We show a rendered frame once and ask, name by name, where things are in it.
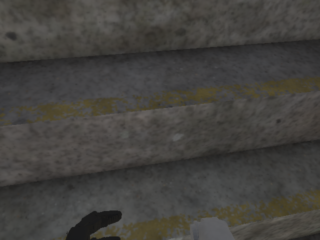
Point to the left robot hand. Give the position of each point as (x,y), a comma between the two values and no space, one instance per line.
(92,223)

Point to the right robot thigh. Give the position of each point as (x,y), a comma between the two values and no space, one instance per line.
(210,228)

